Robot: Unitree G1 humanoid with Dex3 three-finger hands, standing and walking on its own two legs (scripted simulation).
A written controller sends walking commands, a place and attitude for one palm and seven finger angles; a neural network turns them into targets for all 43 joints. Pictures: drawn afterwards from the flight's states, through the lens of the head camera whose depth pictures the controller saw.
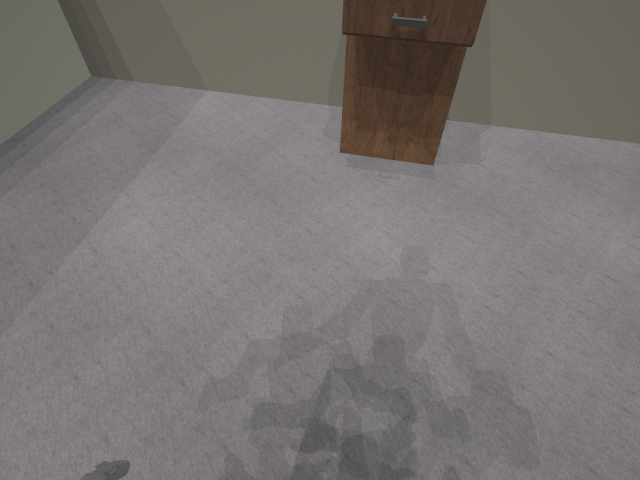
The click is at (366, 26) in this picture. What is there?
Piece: drawer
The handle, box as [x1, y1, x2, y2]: [391, 13, 426, 27]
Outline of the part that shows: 392,16 391,24 425,27 425,16 423,16 421,19 397,17 396,13 394,13 394,15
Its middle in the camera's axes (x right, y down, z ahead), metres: +0.28 -0.71 +1.24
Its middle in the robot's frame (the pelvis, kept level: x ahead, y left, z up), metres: +1.42 -0.21 +0.02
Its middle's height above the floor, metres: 0.79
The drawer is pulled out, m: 0.29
